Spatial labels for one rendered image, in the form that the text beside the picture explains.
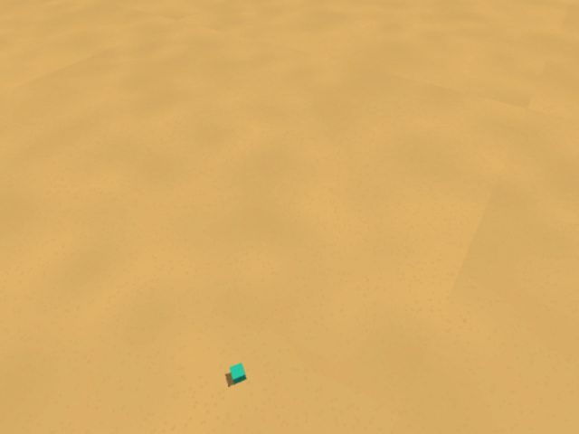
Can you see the cube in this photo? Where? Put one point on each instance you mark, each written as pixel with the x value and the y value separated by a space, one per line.
pixel 238 373

